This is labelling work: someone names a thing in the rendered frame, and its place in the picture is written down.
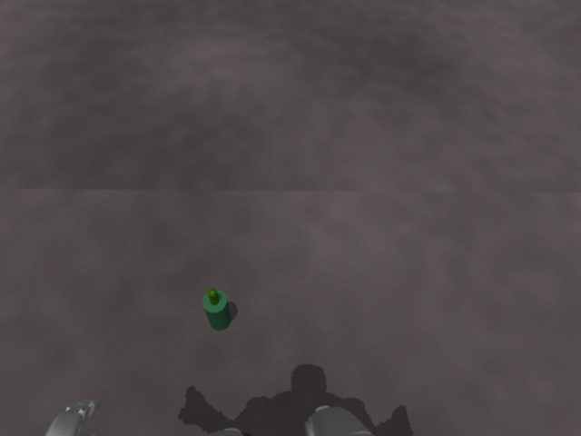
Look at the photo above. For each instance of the bottle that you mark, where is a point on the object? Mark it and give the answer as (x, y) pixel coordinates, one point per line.
(217, 309)

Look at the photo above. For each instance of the left robot hand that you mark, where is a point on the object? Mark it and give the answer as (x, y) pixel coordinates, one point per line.
(70, 423)

